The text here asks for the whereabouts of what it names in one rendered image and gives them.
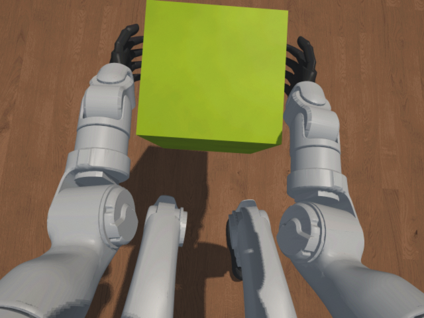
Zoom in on carton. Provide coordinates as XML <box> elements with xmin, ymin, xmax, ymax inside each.
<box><xmin>136</xmin><ymin>0</ymin><xmax>288</xmax><ymax>154</ymax></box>

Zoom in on robot right shin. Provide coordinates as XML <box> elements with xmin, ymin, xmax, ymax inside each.
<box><xmin>234</xmin><ymin>199</ymin><xmax>271</xmax><ymax>267</ymax></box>

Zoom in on left robot upper arm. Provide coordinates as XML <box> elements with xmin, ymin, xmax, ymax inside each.
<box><xmin>0</xmin><ymin>184</ymin><xmax>138</xmax><ymax>318</ymax></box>

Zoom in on right robot forearm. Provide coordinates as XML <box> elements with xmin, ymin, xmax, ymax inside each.
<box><xmin>283</xmin><ymin>81</ymin><xmax>359</xmax><ymax>222</ymax></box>

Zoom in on right robot upper arm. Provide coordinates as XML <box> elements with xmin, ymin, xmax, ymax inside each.
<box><xmin>276</xmin><ymin>201</ymin><xmax>424</xmax><ymax>318</ymax></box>

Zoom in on left robot forearm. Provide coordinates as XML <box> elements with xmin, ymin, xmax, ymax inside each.
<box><xmin>47</xmin><ymin>63</ymin><xmax>136</xmax><ymax>237</ymax></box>

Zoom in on robot left hand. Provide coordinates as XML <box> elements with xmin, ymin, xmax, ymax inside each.
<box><xmin>109</xmin><ymin>24</ymin><xmax>144</xmax><ymax>82</ymax></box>

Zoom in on robot right hand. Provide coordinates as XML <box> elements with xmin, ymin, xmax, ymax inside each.
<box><xmin>284</xmin><ymin>36</ymin><xmax>317</xmax><ymax>96</ymax></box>

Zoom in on robot right foot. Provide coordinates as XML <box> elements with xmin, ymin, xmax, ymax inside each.
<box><xmin>227</xmin><ymin>220</ymin><xmax>242</xmax><ymax>280</ymax></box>

